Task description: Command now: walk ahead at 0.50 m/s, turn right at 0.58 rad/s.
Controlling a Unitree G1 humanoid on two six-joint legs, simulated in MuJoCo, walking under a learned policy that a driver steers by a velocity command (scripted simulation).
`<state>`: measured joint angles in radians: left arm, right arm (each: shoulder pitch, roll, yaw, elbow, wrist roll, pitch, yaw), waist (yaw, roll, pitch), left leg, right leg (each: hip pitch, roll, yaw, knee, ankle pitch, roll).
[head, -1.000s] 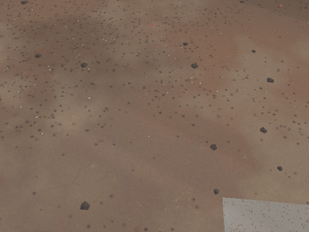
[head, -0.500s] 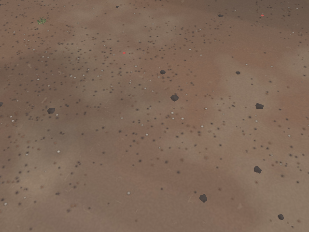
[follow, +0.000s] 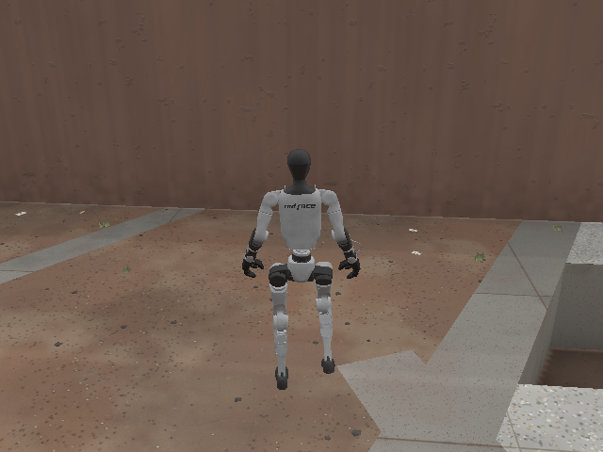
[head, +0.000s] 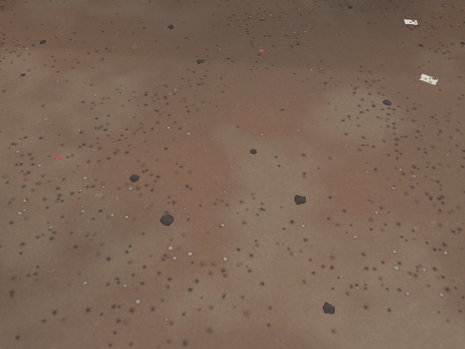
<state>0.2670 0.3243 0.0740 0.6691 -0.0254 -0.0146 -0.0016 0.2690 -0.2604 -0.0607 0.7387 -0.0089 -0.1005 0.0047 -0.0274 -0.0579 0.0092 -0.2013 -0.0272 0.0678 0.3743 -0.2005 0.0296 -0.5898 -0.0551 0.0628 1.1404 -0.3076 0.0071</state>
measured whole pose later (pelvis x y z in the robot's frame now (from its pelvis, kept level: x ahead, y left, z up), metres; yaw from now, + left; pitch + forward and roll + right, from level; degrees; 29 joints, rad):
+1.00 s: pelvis +0.54 -0.13 +0.00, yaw -36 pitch +1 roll +2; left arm 0.28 0.32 0.08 0.66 -0.03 -0.01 0.01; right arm 0.25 -0.27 -0.06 0.77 -0.01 -0.10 0.01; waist -0.03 -0.05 0.02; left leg -0.21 -0.02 0.08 0.39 -0.19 0.03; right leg -0.57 -0.05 0.07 1.15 -0.32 0.00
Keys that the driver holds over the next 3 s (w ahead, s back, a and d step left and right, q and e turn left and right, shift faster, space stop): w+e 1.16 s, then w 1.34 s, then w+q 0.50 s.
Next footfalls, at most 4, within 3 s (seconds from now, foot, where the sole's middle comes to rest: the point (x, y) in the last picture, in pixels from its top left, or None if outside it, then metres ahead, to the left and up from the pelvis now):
0.30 right None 0.31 -0.17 -0.78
0.78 left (250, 298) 0.64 -0.07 -0.78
1.32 right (373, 280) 0.70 -0.45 -0.78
1.84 left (367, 186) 1.08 -0.52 -0.78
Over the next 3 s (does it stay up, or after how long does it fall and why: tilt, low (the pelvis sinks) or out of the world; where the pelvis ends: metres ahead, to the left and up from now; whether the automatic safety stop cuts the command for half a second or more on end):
stays up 1.33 -0.93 -0.02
